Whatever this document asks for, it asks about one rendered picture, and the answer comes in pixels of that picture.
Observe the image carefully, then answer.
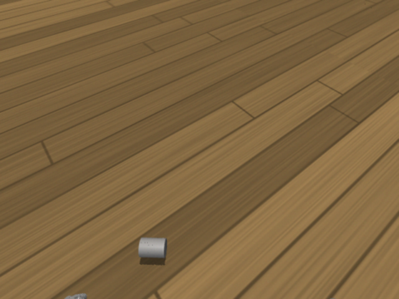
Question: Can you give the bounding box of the can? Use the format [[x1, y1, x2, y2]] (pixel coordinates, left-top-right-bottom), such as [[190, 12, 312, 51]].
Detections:
[[138, 237, 167, 258]]

